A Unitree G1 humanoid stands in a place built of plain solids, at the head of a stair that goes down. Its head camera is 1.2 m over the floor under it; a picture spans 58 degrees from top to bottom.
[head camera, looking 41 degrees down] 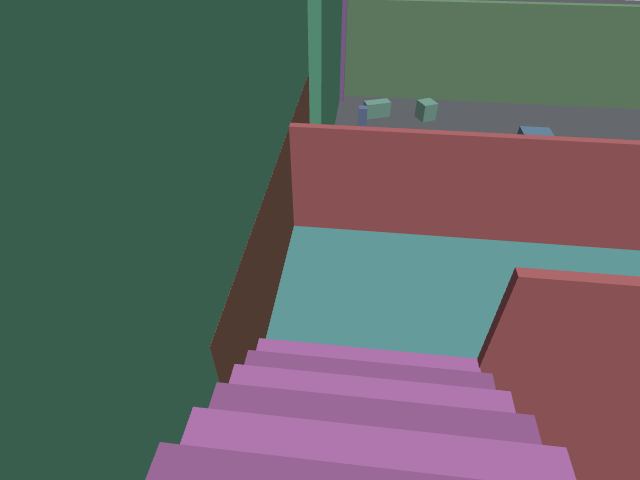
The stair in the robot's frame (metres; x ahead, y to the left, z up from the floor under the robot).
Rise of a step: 0.21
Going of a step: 0.25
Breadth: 1.60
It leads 6 degrees to the right of straight ahead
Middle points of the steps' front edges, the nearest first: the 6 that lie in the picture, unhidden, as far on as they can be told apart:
0.64 -0.20 -0.42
0.88 -0.23 -0.63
1.13 -0.26 -0.84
1.38 -0.29 -1.05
1.62 -0.31 -1.26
1.87 -0.34 -1.48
